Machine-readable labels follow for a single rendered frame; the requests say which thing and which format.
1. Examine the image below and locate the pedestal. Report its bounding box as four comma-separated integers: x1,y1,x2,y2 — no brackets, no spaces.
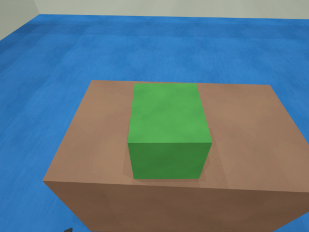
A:
42,80,309,232

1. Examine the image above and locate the carton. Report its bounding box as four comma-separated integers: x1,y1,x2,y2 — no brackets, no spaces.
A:
127,83,212,179

